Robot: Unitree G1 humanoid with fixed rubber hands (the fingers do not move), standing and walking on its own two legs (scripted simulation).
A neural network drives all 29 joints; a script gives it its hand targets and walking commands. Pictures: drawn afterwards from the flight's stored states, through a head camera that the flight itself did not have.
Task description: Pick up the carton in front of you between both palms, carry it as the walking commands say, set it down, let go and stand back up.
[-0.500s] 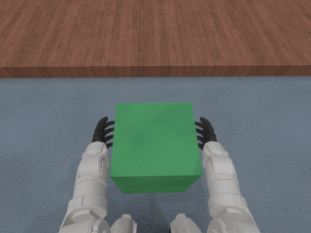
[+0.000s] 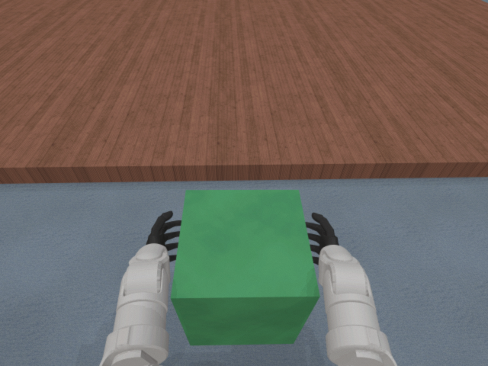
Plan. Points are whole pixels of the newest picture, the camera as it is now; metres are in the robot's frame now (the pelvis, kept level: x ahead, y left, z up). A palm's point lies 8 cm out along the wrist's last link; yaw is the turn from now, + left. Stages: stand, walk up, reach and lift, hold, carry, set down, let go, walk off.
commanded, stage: reach and lift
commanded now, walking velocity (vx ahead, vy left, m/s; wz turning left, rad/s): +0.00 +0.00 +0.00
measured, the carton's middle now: (242, 270) +0.30 +0.00 -0.05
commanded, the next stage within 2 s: hold in 0.82 s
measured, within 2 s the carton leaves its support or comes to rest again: neither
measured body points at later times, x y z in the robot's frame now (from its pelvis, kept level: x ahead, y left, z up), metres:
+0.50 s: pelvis +0.01 +0.00 +0.01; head -0.01 +0.00 +0.46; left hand +0.32 +0.15 +0.03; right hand +0.32 -0.15 +0.03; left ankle +0.02 +0.13 -0.74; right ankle +0.03 -0.13 -0.74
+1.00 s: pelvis +0.01 +0.00 +0.01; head -0.03 +0.00 +0.46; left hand +0.31 +0.15 +0.05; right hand +0.31 -0.15 +0.05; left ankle +0.02 +0.13 -0.74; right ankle +0.03 -0.13 -0.74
